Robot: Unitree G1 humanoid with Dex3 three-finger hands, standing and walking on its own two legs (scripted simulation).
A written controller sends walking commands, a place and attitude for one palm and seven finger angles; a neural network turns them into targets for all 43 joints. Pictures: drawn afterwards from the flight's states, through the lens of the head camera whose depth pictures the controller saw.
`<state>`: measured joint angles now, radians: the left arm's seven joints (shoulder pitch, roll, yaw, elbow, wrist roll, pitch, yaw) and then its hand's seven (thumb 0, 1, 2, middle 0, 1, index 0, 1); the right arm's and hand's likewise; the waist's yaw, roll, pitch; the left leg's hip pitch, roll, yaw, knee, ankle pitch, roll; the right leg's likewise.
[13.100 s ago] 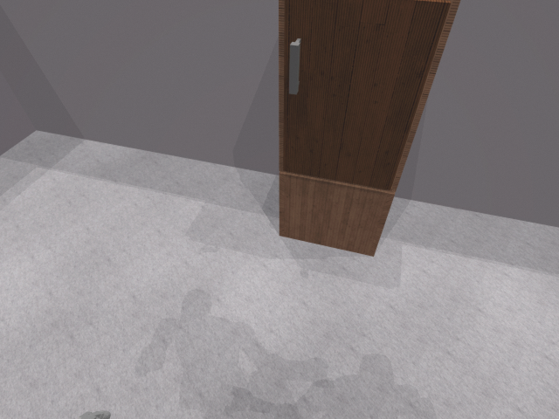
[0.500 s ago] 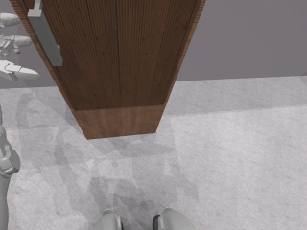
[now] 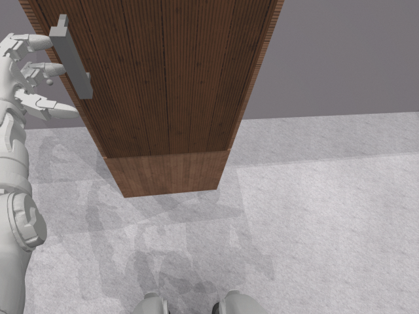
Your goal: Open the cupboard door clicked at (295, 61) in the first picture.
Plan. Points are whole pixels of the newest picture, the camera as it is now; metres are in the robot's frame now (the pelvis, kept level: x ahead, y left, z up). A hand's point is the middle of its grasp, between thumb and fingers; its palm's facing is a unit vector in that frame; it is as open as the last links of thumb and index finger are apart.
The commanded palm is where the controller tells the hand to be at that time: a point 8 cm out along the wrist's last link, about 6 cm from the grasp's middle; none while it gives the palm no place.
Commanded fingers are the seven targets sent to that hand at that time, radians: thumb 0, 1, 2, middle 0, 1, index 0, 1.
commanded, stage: slide the fingers in behind the handle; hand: left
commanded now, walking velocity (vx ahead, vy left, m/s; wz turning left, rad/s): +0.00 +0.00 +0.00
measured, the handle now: (75, 59) +0.56 +0.21 +0.11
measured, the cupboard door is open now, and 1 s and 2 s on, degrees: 0 0 0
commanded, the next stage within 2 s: close the thumb around the handle in 0.94 s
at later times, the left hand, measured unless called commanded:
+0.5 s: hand (70, 81) +0.51 +0.21 +0.11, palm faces +0.05 -1.00 -0.01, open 13.9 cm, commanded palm +0.48 +0.24 +0.11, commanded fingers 0.00 -0.50 0.30 -0.30 -1.20 -0.30 -1.20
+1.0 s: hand (73, 84) +0.50 +0.20 +0.12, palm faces +0.06 -1.00 +0.01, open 14.0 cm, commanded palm +0.47 +0.24 +0.11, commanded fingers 0.00 -0.50 0.30 -0.30 -1.20 -0.30 -1.20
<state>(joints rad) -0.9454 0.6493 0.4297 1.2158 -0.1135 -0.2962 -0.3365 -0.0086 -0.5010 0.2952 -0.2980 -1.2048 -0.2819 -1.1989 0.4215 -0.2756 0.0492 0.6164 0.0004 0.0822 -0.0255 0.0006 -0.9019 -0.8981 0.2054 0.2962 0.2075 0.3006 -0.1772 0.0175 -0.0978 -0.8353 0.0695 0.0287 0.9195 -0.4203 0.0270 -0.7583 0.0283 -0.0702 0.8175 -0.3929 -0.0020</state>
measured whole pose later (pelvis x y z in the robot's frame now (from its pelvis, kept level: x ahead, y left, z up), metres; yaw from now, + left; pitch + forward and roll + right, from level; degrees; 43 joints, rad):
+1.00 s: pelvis -0.01 -0.01 +0.00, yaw +0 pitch +17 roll -3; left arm -0.92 0.54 0.39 1.20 -0.11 -0.33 -0.25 -0.01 -0.50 0.30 -0.29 -1.20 -0.30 -1.20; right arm 0.43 -0.27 0.04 0.63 0.00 0.06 -0.01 0.00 -0.90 -0.90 0.20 0.30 0.21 0.30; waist -0.16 0.02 -0.10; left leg -0.79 0.07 0.03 0.90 -0.40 0.02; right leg -0.73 0.03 -0.06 0.82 -0.39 -0.01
